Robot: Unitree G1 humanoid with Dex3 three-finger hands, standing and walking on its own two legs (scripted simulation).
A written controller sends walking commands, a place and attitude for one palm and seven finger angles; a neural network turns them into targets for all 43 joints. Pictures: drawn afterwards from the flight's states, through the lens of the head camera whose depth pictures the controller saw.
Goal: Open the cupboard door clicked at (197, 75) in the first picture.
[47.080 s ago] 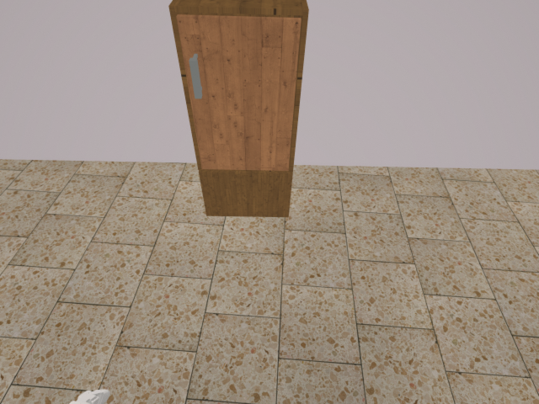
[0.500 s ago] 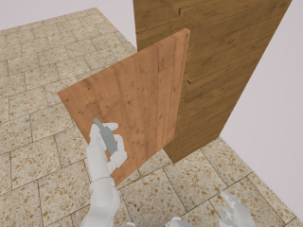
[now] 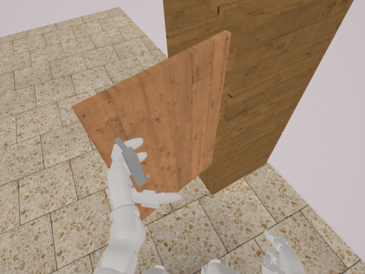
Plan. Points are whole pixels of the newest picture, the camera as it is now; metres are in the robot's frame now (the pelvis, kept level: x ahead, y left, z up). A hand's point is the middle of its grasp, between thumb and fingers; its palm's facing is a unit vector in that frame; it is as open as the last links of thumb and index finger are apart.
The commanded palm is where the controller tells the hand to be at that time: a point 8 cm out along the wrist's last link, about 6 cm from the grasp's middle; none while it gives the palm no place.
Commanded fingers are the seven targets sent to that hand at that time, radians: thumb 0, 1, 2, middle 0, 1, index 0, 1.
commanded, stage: open thumb and fingers to let go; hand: left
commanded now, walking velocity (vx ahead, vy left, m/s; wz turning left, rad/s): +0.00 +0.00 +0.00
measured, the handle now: (130, 162) +0.35 +0.14 +0.05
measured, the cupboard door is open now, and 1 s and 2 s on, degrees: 100 100 100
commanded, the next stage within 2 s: slide the hand sideways off the handle in 0.18 s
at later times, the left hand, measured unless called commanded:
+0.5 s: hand (138, 190) +0.28 +0.11 +0.05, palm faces -0.22 -0.97 -0.07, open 16.2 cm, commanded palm +0.26 +0.15 +0.05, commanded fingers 0.00 -0.50 0.30 -0.15 -0.30 -0.15 -0.30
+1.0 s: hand (117, 209) +0.24 +0.14 +0.05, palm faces -0.14 -0.99 -0.01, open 16.3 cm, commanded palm +0.22 +0.19 +0.05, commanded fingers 0.00 -0.50 0.30 -0.15 -0.30 -0.15 -0.30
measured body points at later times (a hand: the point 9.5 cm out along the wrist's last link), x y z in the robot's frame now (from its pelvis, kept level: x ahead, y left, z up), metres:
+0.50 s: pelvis +0.00 +0.03 +0.00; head +0.04 +0.02 +0.45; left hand +0.29 +0.16 +0.05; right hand +0.16 -0.20 -0.09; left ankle +0.00 +0.12 -0.68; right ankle +0.05 -0.04 -0.68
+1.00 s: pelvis +0.01 +0.06 -0.02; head +0.07 +0.06 +0.43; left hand +0.24 +0.19 +0.05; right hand +0.20 -0.16 -0.09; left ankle +0.00 +0.12 -0.68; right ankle +0.05 -0.04 -0.68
